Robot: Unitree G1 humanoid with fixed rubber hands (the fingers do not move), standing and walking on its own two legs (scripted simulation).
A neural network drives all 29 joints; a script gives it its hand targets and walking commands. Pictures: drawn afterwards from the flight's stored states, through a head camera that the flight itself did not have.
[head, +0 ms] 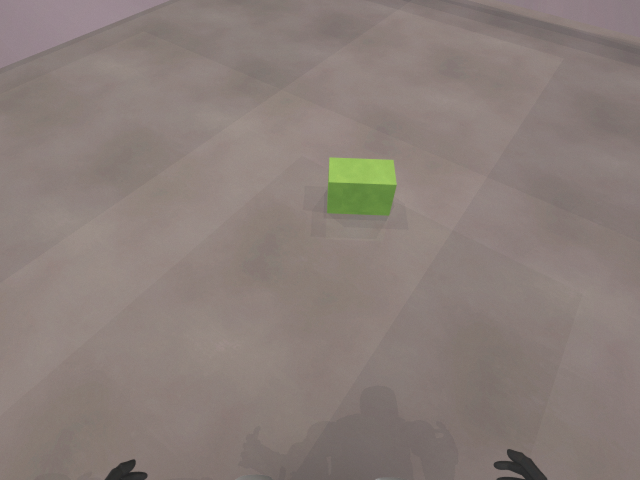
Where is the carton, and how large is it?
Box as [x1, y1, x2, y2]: [327, 157, 396, 215]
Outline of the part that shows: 329,157 327,212 388,215 396,185 393,160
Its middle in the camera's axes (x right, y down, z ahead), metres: +0.17 -0.22 +1.61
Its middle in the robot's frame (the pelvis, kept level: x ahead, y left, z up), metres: +1.25 -0.17 -0.66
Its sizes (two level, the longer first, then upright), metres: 0.265 0.148 0.180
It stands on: the floor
